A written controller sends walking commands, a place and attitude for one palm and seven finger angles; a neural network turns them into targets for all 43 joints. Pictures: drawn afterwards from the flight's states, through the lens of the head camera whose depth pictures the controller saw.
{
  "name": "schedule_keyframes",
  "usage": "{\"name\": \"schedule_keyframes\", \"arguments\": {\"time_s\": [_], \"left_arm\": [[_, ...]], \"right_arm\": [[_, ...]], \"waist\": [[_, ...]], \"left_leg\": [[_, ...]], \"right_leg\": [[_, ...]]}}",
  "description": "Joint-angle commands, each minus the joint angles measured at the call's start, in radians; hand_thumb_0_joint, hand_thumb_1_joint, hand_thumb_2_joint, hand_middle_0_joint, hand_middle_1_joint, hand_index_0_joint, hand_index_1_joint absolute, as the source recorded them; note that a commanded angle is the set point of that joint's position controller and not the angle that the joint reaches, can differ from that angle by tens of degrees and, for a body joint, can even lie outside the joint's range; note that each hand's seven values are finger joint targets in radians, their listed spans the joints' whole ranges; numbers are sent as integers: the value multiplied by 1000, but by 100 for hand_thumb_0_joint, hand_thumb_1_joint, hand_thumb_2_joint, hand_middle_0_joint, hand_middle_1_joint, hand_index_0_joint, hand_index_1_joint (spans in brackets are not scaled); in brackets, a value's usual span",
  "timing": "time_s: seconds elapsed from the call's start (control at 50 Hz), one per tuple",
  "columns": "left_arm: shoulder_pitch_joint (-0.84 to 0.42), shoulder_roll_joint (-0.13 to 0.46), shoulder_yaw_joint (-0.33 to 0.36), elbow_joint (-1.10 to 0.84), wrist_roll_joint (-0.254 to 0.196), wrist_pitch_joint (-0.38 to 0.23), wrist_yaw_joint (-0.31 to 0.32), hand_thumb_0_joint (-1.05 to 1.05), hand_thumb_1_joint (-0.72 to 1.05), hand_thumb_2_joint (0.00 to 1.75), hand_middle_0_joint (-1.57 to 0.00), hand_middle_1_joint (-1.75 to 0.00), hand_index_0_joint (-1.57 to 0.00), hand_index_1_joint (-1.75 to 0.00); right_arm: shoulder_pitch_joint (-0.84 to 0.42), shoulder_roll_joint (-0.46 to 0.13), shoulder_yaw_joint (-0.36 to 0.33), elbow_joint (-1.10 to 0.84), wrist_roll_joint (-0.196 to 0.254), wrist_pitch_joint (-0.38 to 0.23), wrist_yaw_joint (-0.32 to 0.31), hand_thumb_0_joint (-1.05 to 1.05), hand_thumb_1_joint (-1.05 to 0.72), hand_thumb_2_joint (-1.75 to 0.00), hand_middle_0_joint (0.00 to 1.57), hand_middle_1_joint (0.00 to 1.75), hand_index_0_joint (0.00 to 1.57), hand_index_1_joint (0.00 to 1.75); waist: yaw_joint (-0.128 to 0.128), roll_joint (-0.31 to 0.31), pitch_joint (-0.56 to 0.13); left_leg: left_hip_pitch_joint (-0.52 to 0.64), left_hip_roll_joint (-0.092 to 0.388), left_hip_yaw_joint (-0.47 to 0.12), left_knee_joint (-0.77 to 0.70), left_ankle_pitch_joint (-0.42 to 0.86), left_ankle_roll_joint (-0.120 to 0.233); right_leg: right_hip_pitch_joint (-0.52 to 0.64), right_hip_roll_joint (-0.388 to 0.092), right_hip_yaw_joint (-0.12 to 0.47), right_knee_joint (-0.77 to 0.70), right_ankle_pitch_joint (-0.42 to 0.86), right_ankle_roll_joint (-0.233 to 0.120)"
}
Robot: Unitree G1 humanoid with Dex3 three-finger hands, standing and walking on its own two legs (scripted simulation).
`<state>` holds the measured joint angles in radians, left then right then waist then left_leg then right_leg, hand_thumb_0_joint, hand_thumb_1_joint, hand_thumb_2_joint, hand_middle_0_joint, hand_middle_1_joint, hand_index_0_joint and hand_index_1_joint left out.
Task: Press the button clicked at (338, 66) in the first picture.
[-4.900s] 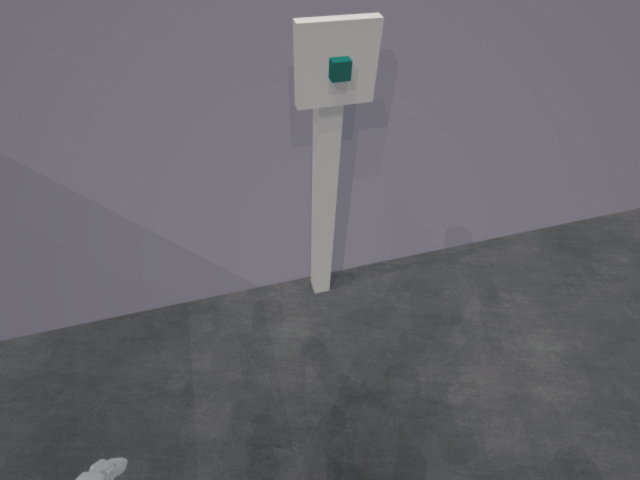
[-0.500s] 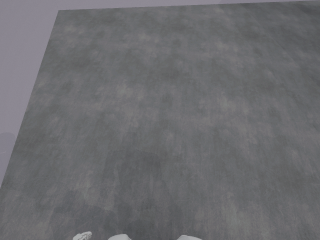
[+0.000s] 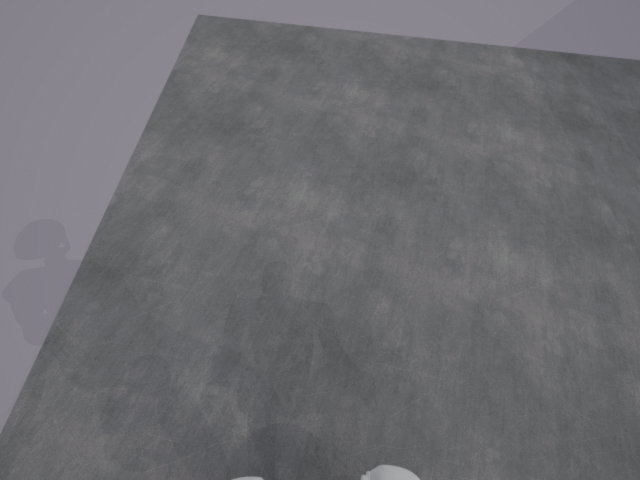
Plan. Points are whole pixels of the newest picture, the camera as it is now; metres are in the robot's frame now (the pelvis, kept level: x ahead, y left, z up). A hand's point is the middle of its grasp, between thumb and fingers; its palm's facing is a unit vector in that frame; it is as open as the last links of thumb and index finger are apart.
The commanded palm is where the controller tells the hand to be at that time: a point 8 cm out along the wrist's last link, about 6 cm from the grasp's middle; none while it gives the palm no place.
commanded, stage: turn to face it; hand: left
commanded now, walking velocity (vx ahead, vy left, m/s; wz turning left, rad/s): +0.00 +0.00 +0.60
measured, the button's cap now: out of the picture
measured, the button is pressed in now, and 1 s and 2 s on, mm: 0 0 0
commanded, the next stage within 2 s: none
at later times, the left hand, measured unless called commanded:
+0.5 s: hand out of the picture +0.06 +0.16 -0.14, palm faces +0.30 -0.91 -0.28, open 7.3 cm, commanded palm none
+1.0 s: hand out of the picture -0.18 +0.09 -0.17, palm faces +0.65 -0.72 -0.26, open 7.4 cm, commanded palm none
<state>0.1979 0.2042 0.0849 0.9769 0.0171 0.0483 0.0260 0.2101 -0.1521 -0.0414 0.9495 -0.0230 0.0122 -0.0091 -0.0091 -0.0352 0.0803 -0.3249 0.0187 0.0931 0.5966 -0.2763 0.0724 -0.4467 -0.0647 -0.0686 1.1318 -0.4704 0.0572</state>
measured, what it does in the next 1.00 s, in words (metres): steps on the spot, turning left: right foot, then left foot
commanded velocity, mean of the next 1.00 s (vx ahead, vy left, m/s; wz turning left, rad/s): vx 0.00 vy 0.00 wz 0.60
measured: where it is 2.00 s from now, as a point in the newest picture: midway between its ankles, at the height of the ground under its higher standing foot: outside the picture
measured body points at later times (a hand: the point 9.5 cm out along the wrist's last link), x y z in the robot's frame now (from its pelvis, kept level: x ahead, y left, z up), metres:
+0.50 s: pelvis -0.01 -0.07 +0.00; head +0.02 -0.09 +0.45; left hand +0.05 +0.20 -0.12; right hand +0.09 -0.32 -0.16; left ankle +0.02 +0.07 -0.72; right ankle +0.00 -0.18 -0.74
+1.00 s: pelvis -0.05 -0.08 -0.01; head -0.02 -0.05 +0.44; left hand -0.21 +0.13 -0.15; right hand +0.21 -0.20 -0.14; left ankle -0.12 +0.01 -0.73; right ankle +0.01 -0.18 -0.73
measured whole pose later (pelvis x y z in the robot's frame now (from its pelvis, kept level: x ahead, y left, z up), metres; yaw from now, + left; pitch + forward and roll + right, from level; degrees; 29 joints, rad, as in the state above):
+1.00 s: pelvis -0.05 -0.08 -0.01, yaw +38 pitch +0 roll +1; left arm 0.32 0.23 0.06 0.95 0.02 0.03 0.02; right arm 0.09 -0.25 -0.06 0.90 -0.01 0.06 0.03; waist 0.04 -0.02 0.09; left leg -0.27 0.04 0.10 0.60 -0.32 -0.05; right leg -0.24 -0.19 -0.32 0.64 -0.36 0.02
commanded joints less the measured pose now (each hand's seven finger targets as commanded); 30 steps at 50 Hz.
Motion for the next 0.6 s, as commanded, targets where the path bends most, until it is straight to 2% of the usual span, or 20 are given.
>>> {"name": "schedule_keyframes", "arguments": {"time_s": [0.0, 0.08, 0.14, 0.2, 0.26, 0.3, 0.34, 0.36, 0.38, 0.4, 0.42, 0.44, 0.46, 0.48, 0.5, 0.52, 0.54, 0.58], "left_arm": [[8, 72, 23, -86, 3, -27, -8, 0, 90, 90, -20, -30, -20, -30], [-3, 83, 27, -89, 3, -20, -5, 0, 90, 90, -20, -30, -20, -30], [-35, 88, 25, -102, 2, -18, -3, 0, 90, 90, -20, -30, -20, -30], [-81, 93, 20, -123, -2, -21, -3, 0, 90, 90, -20, -30, -20, -30], [-99, 93, 17, -137, -6, -20, -1, 0, 90, 90, -20, -30, -20, -30], [-97, 94, 13, -146, -8, -21, -1, 0, 90, 90, -20, -30, -20, -30], [-70, 92, 10, -146, -14, -22, 3, 0, 90, 90, -20, -30, -20, -30], [-32, 93, 12, -143, -16, -22, 4, 0, 90, 90, -20, -30, -20, -30], [3, 104, 12, -137, -17, -26, 5, 0, 90, 90, -20, -30, -20, -30], [50, 111, 18, -125, -18, -29, 6, 0, 90, 90, -20, -30, -20, -30], [100, 146, 27, -119, -12, -36, 10, 0, 90, 90, -20, -30, -20, -30], [93, 245, 43, -136, 8, -46, 17, 0, 90, 90, -20, -30, -20, -30], [29, 277, 32, -164, 3, -37, 20, 0, 90, 90, -20, -30, -20, -30], [-57, 245, 23, -194, 0, -32, 22, 0, 90, 90, -20, -30, -20, -30], [-114, 196, 20, -199, -3, -44, 21, 0, 90, 90, -20, -30, -20, -30], [-123, 169, 10, -196, -5, -51, 15, 0, 90, 90, -20, -30, -20, -30], [-117, 140, -2, -191, -6, -57, 10, 0, 90, 90, -20, -30, -20, -30], [-53, 128, -7, -171, -5, -67, 8, 0, 90, 90, -20, -30, -20, -30]], "right_arm": [[60, -197, -50, -55, 4, -22, -18, 0, -90, -90, 20, 30, 20, 30], [93, -211, -60, -48, 8, -21, -15, 0, -90, -90, 20, 30, 20, 30], [99, -218, -67, -45, 5, -14, -12, 0, -90, -90, 20, 30, 20, 30], [118, -227, -75, -41, 1, -9, -10, 0, -90, -90, 20, 30, 20, 30], [109, -246, -84, -45, -1, 1, -7, 0, -90, -90, 20, 30, 20, 30], [102, -251, -88, -52, -3, 6, -5, 0, -90, -90, 20, 30, 20, 30], [74, -262, -92, -63, -4, 13, -3, 0, -90, -90, 20, 30, 20, 30], [45, -268, -95, -76, -6, 16, -1, 0, -90, -90, 20, 30, 20, 30], [23, -264, -97, -84, -4, 18, 1, 0, -90, -90, 20, 30, 20, 30], [2, -259, -98, -95, -1, 21, 4, 0, -90, -90, 20, 30, 20, 30], [-9, -227, -97, -106, 5, 25, 8, 0, -90, -90, 20, 30, 20, 30], [26, -148, -88, -118, 15, 28, 10, 0, -90, -90, 20, 30, 20, 30], [6, -179, -91, -130, -3, 24, 7, 0, -90, -90, 20, 30, 20, 30], [11, -206, -99, -131, -8, 31, 14, 0, -90, -90, 20, 30, 20, 30], [24, -194, -96, -104, -12, 42, 19, 0, -90, -90, 20, 30, 20, 30], [34, -192, -92, -81, -10, 46, 25, 0, -90, -90, 20, 30, 20, 30], [48, -185, -90, -69, -9, 46, 31, 0, -90, -90, 20, 30, 20, 30], [49, -171, -85, -66, -1, 46, 36, 0, -90, -90, 20, 30, 20, 30]], "waist": [[-1, 145, -158], [-9, 156, -169], [-18, 184, -146], [-37, 199, -136], [-44, 215, -138], [-43, 212, -148], [-30, 236, -149], [-12, 246, -154], [2, 234, -156], [27, 214, -163], [53, 122, -164], [51, -195, -156], [43, -270, -98], [2, -143, -57], [-31, -161, -21], [-40, -148, 3], [-49, -121, 18], [-36, -114, -2]], "left_leg": [[196, 226, -303, -276, 452, 48], [233, 206, -330, -289, 397, 43], [216, 199, -369, -296, 340, 62], [215, 197, -431, -287, 343, 84], [185, 193, -483, -285, 277, 95], [176, 186, -522, -277, 280, 99], [107, 172, -551, -274, 247, 92], [73, 159, -552, -268, 225, 84], [38, 140, -550, -250, 227, 70], [-42, 108, -531, -232, 151, 37], [-169, 50, -476, -162, 6, -19], [-362, -81, -281, 113, -206, -110], [-378, -103, -188, 347, -288, -134], [-291, -58, -215, 473, -241, -122], [-298, -34, -203, 526, -181, -123], [-292, -21, -175, 580, -129, -133], [-295, -13, -153, 615, -73, -145], [-305, -10, -128, 635, -37, -157]], "right_leg": [[-113, -31, 76, 68, 127, 25], [-129, -27, 86, 32, 157, 46], [-124, -23, 85, -33, 136, 57], [-104, -9, 86, -120, 86, 56], [-57, 12, 86, -204, 44, 46], [-19, 32, 92, -272, 28, 36], [69, 51, 92, -351, 28, 20], [124, 60, 88, -415, 42, 13], [188, 71, 84, -506, 79, 7], [305, 69, 68, -628, 160, 0], [446, 5, 105, -793, 197, -21], [539, -283, 403, -956, 13, -110], [338, -443, 530, -975, 25, -179], [170, -427, 434, -977, 5, -196], [165, -335, 346, -959, 87, -166], [165, -278, 268, -921, 201, -147], [191, -232, 165, -872, 337, -133], [252, -214, 88, -825, 505, -125]]}}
